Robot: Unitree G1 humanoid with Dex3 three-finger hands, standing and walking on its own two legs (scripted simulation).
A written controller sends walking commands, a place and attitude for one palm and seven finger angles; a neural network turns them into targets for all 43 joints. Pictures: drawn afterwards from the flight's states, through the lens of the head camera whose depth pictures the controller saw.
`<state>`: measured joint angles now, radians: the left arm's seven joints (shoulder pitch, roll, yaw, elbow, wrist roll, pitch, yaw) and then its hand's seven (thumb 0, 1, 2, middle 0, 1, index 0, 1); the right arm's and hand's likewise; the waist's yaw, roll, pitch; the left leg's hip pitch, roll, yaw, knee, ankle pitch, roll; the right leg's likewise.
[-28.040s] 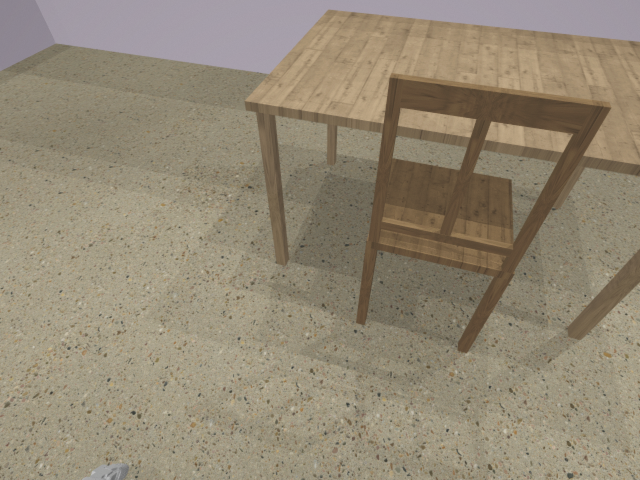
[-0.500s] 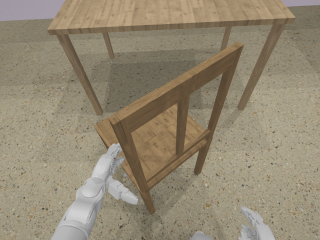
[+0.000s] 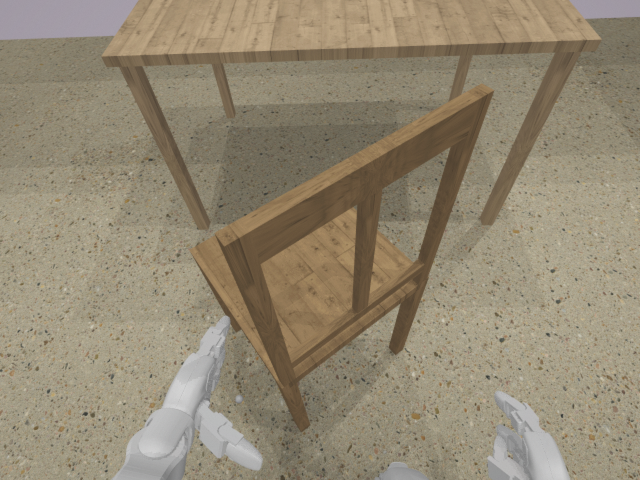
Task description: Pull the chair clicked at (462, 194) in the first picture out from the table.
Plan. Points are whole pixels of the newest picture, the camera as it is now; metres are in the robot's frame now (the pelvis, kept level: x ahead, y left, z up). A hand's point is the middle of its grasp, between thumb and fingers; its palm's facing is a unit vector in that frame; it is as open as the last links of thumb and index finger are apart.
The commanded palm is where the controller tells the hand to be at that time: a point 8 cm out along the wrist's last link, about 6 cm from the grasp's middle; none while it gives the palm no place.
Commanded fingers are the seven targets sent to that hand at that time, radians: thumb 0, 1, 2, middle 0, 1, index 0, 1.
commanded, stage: draw the fingers out of the gap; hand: left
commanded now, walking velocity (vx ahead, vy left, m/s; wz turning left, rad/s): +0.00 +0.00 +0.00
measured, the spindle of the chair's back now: (364, 260) +0.43 -0.06 -0.04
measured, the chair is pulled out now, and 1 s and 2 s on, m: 0.48 0.48 0.48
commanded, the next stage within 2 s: draw the hand back to the body in 0.42 s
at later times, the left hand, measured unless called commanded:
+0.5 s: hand (224, 462) +0.16 +0.12 -0.03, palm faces -0.18 -0.97 -0.14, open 17.5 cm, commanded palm +0.15 +0.17 -0.01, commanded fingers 0.00 -0.55 0.20 0.00 0.00 0.00 0.00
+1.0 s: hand (163, 435) +0.17 +0.16 +0.06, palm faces -0.01 -1.00 -0.08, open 17.5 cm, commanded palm +0.14 +0.22 +0.08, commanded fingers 0.00 -0.41 0.27 -0.02 -0.03 -0.02 -0.03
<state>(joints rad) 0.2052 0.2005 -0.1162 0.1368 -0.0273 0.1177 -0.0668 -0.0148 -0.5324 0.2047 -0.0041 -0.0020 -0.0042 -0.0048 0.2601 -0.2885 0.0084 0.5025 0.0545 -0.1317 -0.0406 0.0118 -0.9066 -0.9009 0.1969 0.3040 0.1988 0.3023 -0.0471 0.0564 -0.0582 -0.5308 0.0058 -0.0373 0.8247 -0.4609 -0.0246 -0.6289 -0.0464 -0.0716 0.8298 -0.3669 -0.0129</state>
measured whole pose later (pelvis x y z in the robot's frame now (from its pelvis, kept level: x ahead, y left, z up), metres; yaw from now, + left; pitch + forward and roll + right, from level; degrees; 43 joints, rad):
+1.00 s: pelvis -0.01 +0.01 -0.02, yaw +0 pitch +10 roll -1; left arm 0.63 0.22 0.04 -0.35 -0.23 -0.23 -0.14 -0.02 -0.54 0.21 0.00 0.00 0.00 0.00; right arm 0.22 -0.21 0.00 0.51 0.08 -0.22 -0.06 0.01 -0.91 -0.90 0.20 0.30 0.20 0.30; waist 0.01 0.07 -0.08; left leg -0.65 0.01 -0.05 1.02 -0.54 -0.02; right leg -0.73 -0.05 -0.08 0.98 -0.43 -0.01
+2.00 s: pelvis +0.02 +0.02 +0.04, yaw -1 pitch -3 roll +0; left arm 0.50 0.32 0.33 -0.42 -0.06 -0.10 0.14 0.01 0.87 0.89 -0.20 -0.29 -0.20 -0.30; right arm 0.20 -0.24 -0.01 0.66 0.02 -0.14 -0.06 0.01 -0.91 -0.90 0.20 0.30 0.20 0.30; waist 0.07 0.09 0.05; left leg -0.05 0.00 -0.01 0.44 -0.33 0.00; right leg -0.16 -0.04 -0.05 0.46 -0.24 0.02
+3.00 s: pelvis -0.05 +0.01 +0.03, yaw -1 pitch +2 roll +0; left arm 0.59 0.39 0.42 -0.50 -0.05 -0.14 0.18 0.01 0.89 0.90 -0.21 -0.30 -0.21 -0.30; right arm 0.19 -0.23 -0.03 0.58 0.03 -0.07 -0.10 0.01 -0.91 -0.90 0.20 0.30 0.20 0.30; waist 0.01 0.05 0.05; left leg -0.34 0.00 -0.01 0.57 -0.27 0.00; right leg -0.42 -0.04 -0.05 0.53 -0.15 0.00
